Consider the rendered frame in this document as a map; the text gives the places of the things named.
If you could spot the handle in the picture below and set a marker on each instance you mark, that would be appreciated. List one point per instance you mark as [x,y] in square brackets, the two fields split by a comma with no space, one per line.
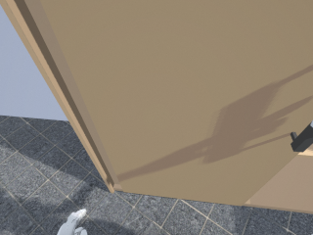
[305,139]

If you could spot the robot left hand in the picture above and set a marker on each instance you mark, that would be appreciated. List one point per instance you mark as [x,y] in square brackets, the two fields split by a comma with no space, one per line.
[68,228]

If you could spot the wardrobe door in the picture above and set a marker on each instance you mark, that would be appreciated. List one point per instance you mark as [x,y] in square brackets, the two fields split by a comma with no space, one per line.
[192,99]
[38,13]

